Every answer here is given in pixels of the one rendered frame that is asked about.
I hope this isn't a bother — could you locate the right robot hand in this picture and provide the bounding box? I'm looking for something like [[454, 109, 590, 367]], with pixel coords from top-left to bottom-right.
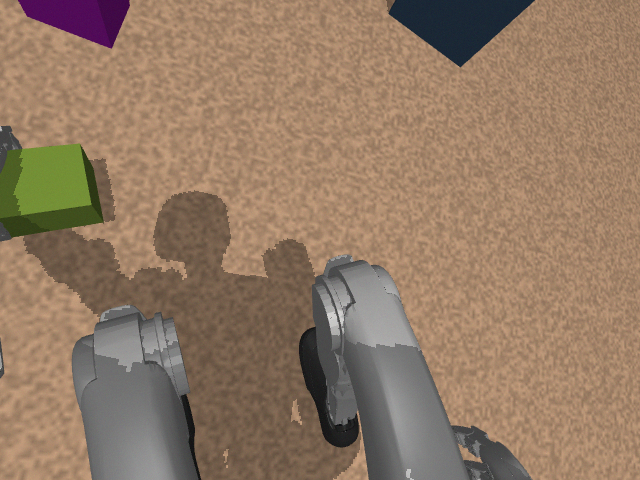
[[451, 425, 532, 480]]

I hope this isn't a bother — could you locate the right robot foot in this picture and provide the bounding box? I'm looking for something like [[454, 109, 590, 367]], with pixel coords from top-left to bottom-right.
[[299, 327, 359, 448]]

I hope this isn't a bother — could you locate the left robot foot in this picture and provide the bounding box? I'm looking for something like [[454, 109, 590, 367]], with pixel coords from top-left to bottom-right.
[[181, 394, 201, 480]]

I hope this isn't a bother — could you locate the left robot hand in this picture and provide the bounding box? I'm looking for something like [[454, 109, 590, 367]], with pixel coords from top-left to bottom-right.
[[0, 126, 22, 241]]

